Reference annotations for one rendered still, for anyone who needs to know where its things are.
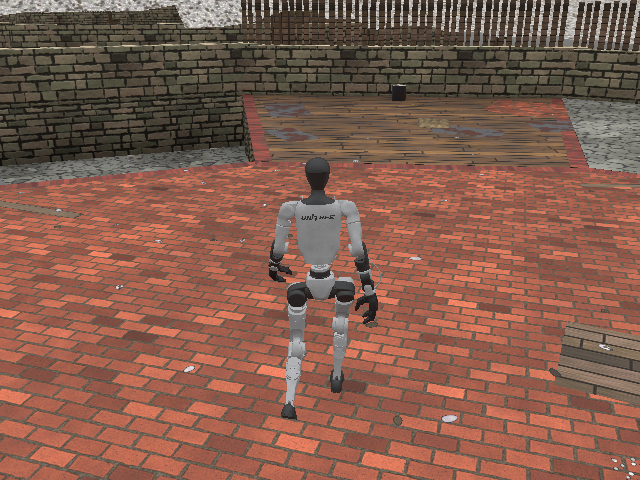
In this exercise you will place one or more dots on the right robot upper arm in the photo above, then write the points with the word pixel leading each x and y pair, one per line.
pixel 350 211

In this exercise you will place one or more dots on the left robot forearm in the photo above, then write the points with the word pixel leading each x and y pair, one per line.
pixel 275 259

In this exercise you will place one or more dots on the right robot forearm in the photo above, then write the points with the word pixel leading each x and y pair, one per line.
pixel 364 272

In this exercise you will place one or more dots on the robot right foot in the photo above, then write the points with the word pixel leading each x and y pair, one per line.
pixel 336 385

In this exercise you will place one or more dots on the robot left shin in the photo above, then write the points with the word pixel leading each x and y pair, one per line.
pixel 293 373

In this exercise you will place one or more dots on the robot right hand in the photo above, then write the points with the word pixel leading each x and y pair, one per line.
pixel 373 307

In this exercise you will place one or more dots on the robot left hand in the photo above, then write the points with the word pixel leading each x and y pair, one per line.
pixel 275 277

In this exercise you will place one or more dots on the left robot upper arm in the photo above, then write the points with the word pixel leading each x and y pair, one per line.
pixel 286 212

